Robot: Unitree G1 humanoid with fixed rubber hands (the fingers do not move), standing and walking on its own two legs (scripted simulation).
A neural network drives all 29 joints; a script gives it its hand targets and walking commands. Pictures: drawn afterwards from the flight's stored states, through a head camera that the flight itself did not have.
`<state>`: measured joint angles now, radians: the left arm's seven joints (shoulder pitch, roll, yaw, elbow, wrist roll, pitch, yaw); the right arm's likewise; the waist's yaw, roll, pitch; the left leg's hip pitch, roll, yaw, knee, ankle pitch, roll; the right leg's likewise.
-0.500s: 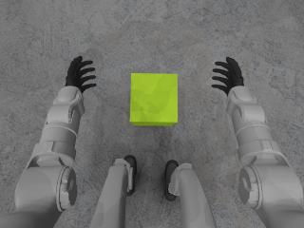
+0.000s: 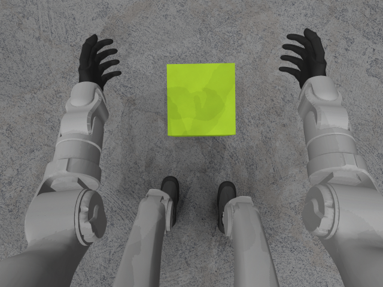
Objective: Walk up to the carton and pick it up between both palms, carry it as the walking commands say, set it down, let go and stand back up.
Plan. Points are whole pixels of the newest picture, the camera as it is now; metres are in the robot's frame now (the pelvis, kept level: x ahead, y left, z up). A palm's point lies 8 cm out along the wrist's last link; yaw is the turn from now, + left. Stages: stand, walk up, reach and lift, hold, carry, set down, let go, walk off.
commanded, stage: reach and lift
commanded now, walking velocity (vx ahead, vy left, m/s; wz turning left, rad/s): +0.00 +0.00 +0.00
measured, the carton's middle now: (200, 105) +0.50 +0.02 -0.51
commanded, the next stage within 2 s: none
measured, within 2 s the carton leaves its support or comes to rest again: neither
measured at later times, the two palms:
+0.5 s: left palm (128, 101) +0.47 +0.21 -0.33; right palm (269, 99) +0.50 -0.17 -0.34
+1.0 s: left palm (139, 105) +0.47 +0.21 -0.44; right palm (256, 104) +0.50 -0.16 -0.44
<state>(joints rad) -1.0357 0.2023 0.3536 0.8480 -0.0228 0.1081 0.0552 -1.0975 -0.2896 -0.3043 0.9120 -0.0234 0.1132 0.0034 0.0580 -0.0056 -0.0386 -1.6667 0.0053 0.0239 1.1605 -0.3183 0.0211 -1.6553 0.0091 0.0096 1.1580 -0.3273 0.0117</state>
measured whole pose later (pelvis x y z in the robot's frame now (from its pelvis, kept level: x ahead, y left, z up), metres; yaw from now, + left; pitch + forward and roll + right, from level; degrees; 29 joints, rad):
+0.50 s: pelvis -0.04 -0.01 -0.15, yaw +1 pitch +32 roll +0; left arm -1.28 0.36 0.18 0.67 -0.25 0.25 0.17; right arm -1.34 -0.42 -0.09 0.75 0.21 0.26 -0.13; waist 0.04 0.00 0.53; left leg -1.90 0.00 0.00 1.85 -0.51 0.00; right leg -1.89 0.00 -0.02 1.86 -0.53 -0.01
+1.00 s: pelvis -0.06 -0.01 -0.26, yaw +1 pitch +31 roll +0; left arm -1.50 0.38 0.11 1.16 -0.28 0.07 0.14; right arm -1.54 -0.42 -0.01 1.17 0.27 0.09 -0.12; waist 0.04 0.00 0.53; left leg -2.19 0.01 0.01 2.17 -0.51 0.00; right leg -2.18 0.00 -0.01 2.19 -0.54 -0.02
